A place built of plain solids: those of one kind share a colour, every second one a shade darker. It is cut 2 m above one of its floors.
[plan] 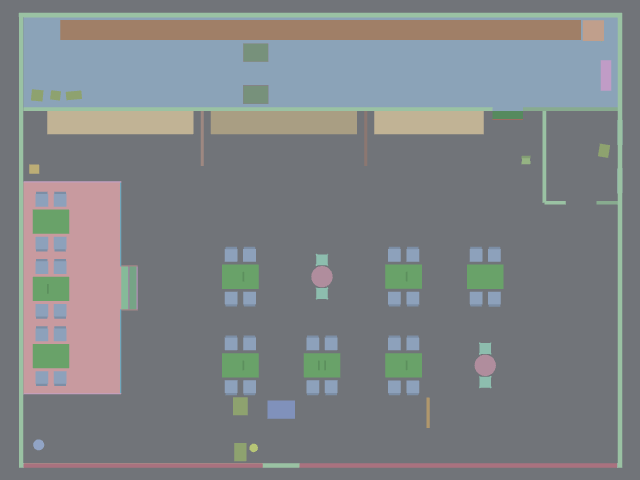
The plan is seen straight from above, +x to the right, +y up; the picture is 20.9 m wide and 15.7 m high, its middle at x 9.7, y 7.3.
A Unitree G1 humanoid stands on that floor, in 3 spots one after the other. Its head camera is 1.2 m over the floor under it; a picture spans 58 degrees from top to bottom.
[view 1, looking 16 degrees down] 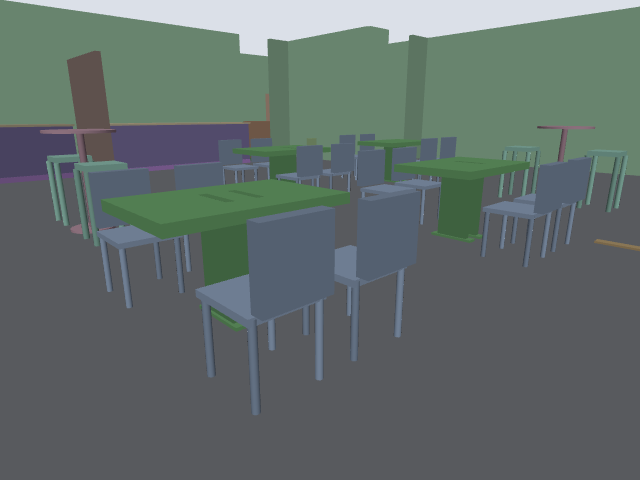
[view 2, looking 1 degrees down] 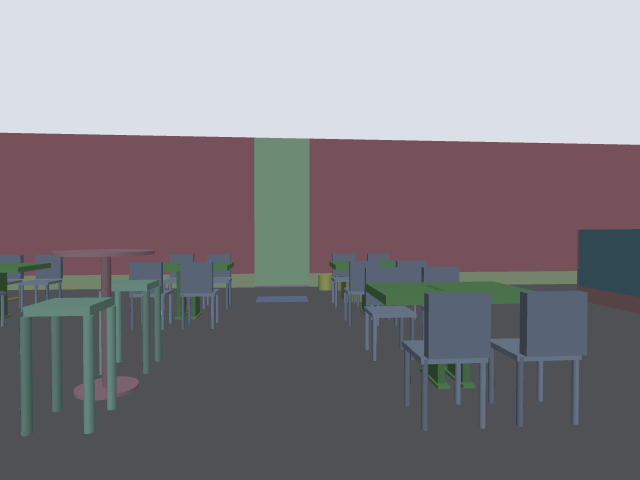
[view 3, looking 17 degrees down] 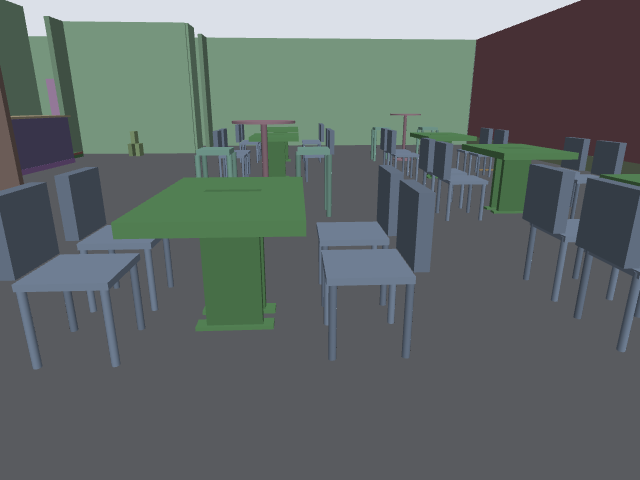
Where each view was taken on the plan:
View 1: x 8.43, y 1.00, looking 47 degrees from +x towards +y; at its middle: side_chair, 1.74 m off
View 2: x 8.43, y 9.52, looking -95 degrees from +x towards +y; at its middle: window_wall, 9.56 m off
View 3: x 4.74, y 5.74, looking -3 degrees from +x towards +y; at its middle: side_chair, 2.57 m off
